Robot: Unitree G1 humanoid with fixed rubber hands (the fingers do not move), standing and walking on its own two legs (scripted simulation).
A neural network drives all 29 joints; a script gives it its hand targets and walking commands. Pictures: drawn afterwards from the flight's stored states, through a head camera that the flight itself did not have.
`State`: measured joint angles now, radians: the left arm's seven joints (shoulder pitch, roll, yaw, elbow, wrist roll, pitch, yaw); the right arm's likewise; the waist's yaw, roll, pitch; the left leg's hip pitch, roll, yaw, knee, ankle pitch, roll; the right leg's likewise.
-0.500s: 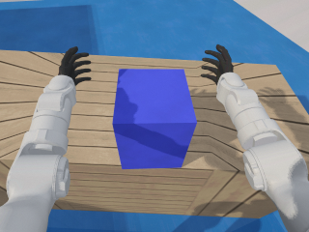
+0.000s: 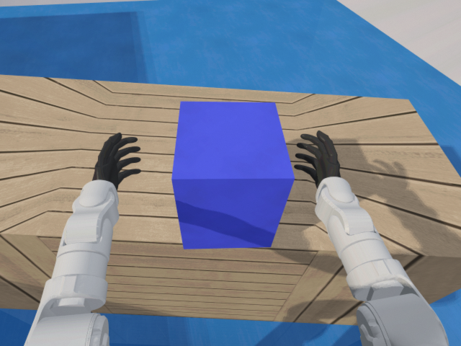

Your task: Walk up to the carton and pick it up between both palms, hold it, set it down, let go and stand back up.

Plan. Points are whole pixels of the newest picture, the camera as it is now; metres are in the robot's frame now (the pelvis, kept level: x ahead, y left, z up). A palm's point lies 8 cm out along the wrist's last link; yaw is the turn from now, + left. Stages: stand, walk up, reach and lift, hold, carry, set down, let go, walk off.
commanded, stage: set down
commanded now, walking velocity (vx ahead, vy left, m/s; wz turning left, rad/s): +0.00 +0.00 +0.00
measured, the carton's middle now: (227, 178) +0.44 +0.02 +0.00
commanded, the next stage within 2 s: let go in 1.86 s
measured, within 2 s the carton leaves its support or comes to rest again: neither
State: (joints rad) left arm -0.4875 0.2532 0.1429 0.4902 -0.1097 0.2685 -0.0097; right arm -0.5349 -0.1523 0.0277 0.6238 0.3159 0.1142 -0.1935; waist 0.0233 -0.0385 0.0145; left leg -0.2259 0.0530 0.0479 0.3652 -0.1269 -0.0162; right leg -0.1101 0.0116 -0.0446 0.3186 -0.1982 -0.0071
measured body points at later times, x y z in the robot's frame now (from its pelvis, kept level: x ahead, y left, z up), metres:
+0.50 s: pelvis +0.01 +0.01 +0.00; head +0.01 +0.02 +0.45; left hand +0.30 +0.23 +0.03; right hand +0.31 -0.17 +0.03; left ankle +0.04 +0.13 -0.75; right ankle -0.02 -0.11 -0.75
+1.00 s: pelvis +0.02 +0.00 +0.00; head +0.02 +0.01 +0.45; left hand +0.24 +0.22 -0.03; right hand +0.25 -0.18 -0.02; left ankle +0.04 +0.13 -0.75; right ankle -0.02 -0.11 -0.75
